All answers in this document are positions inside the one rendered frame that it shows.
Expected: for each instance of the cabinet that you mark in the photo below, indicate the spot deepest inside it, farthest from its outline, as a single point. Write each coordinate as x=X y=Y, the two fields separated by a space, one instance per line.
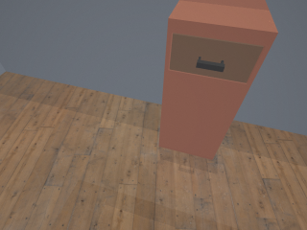
x=197 y=110

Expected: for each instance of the drawer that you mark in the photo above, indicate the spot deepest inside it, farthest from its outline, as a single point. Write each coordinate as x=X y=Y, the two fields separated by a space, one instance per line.
x=239 y=58

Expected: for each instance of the handle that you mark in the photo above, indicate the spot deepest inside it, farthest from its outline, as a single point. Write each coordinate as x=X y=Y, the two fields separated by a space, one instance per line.
x=210 y=65

